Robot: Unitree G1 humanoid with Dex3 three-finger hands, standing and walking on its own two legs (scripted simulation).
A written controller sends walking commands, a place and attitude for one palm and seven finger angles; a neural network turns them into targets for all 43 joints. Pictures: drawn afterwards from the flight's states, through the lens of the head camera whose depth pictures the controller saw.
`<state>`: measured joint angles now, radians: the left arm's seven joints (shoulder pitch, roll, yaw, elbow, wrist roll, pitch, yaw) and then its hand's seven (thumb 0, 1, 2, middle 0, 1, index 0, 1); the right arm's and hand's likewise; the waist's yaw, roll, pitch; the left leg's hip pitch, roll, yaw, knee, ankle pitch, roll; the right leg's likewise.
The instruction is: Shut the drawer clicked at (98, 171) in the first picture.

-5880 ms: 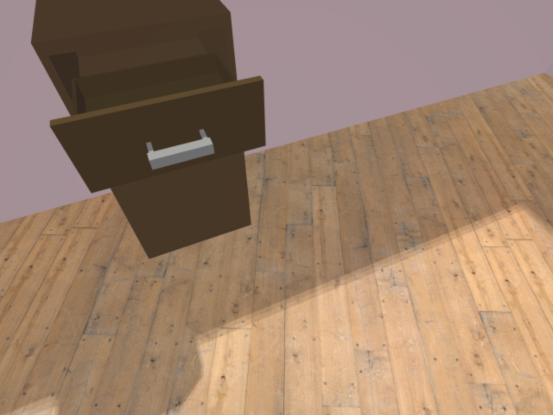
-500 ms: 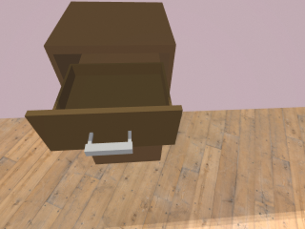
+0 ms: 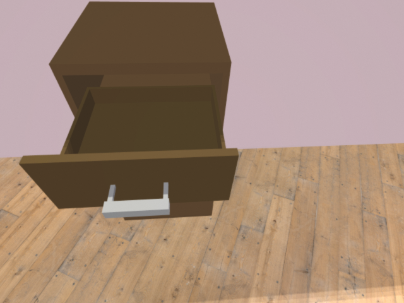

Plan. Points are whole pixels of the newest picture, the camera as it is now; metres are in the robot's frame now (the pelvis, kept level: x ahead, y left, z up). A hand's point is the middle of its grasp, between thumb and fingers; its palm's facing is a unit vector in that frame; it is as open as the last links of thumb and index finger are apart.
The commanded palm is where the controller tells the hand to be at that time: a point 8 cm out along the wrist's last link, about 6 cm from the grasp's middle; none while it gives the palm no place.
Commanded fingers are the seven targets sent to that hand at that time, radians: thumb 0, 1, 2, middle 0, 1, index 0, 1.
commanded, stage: come to a stop and stand still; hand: left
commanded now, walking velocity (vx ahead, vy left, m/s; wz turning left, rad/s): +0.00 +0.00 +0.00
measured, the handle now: (138, 198) +0.32 +0.16 +0.01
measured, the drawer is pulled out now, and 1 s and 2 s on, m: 0.29 0.29 0.29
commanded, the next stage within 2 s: look again from close up in 0.32 s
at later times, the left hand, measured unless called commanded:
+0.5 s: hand out of the picture +0.00 +0.16 -0.18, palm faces +0.01 -0.98 -0.20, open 7.3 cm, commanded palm none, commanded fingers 0.00 0.90 0.90 -0.20 -0.30 -0.20 -0.30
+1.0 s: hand out of the picture +0.04 +0.20 -0.18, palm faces +0.00 -0.97 -0.24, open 7.3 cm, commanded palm none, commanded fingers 0.00 0.90 0.90 -0.20 -0.30 -0.20 -0.30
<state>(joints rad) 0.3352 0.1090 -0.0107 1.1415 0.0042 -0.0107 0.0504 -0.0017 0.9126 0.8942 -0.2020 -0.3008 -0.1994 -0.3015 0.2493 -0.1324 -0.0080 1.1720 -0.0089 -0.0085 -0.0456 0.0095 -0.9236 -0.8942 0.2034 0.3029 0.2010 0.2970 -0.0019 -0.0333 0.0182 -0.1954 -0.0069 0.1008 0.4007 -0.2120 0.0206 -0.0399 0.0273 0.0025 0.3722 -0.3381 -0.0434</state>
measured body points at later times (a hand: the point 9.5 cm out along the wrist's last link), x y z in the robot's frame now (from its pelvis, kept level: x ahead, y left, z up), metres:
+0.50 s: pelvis +0.01 -0.01 +0.00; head +0.04 -0.02 +0.44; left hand +0.00 +0.21 -0.16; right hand +0.02 -0.23 -0.17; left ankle +0.00 +0.11 -0.74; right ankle -0.09 -0.09 -0.74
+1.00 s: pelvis +0.00 +0.01 -0.01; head +0.03 +0.01 +0.44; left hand +0.04 +0.25 -0.16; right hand +0.08 -0.23 -0.16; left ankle +0.00 +0.11 -0.74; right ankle -0.09 -0.09 -0.74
